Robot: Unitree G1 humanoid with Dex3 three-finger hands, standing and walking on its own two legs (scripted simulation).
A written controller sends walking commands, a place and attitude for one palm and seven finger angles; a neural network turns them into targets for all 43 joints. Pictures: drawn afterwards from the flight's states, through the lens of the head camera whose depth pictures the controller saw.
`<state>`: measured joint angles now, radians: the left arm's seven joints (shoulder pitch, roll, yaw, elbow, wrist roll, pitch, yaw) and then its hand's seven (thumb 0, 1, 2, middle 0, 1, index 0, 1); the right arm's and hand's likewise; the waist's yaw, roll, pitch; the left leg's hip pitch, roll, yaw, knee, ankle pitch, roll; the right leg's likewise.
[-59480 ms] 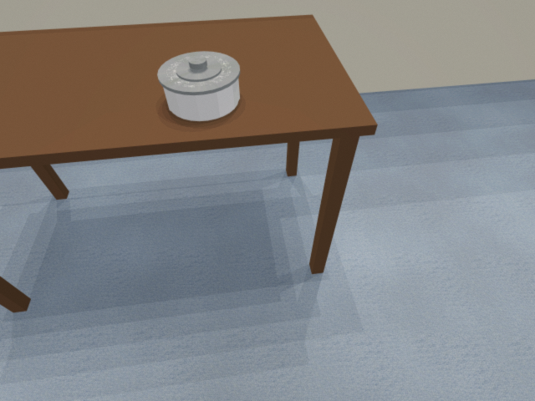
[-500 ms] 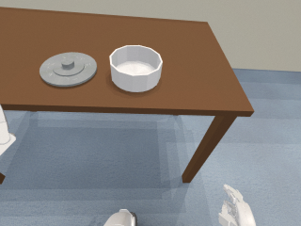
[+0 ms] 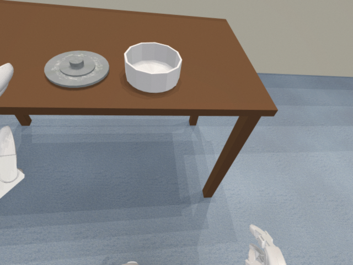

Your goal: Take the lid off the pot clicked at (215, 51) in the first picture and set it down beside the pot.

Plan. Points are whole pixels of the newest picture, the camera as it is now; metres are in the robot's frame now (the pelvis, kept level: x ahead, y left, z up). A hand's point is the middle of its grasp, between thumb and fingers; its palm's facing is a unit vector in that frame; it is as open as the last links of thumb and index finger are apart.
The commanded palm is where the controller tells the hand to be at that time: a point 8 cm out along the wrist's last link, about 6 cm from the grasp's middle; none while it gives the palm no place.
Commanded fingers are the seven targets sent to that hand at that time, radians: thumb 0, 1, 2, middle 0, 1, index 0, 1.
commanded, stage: stop stepping back and stand still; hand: left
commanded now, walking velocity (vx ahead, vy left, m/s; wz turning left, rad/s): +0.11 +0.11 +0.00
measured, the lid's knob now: (76, 61) +0.67 +0.36 +0.05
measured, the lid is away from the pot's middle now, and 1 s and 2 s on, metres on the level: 0.25 0.25 0.25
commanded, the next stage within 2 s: let the arm hang, fingers relaxed in 0.84 s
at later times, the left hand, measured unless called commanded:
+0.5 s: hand out of the picture +0.17 +0.24 +0.22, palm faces +0.39 -0.81 -0.43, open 7.4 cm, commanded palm +0.12 +0.29 +0.24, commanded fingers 0.00 0.90 0.90 -0.20 -0.30 -0.20 -0.30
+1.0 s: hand out of the picture -0.06 +0.18 -0.18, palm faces +0.04 -0.99 -0.13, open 7.1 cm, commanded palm none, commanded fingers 0.00 0.90 0.90 -0.20 -0.30 -0.20 -0.30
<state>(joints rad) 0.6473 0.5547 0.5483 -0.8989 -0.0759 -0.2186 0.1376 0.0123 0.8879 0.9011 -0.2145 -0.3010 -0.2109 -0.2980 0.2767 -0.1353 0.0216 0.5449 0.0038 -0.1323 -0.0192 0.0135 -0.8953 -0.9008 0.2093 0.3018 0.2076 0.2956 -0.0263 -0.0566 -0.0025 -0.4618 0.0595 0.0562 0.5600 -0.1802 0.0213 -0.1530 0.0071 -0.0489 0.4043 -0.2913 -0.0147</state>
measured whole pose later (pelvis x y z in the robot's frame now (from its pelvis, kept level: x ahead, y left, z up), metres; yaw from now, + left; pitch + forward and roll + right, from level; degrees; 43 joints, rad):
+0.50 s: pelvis -0.01 +0.01 +0.01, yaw +0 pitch -1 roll -3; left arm 0.60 0.45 0.44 -0.73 -0.06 -0.25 0.14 0.01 0.88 0.90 -0.22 -0.30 -0.22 -0.30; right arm 0.23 -0.17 0.01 0.61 0.01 -0.12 -0.05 0.01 -0.90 -0.90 0.21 0.30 0.21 0.30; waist 0.01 -0.02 0.01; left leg -0.31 0.01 0.01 0.50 -0.18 0.04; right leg -0.11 0.04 -0.03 0.37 -0.25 0.00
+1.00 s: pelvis +0.00 +0.01 +0.00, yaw +2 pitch +1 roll -2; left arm 0.36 0.21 0.00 1.07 0.01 0.05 0.02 0.01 0.97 0.90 -0.21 -0.30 -0.20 -0.30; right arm 0.36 -0.16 -0.02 1.02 -0.01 0.03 -0.03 0.01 -0.90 -0.90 0.20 0.30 0.20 0.29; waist 0.00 -0.07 0.09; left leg -0.33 -0.03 -0.02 0.52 -0.20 0.05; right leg -0.14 0.00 -0.07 0.44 -0.31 0.00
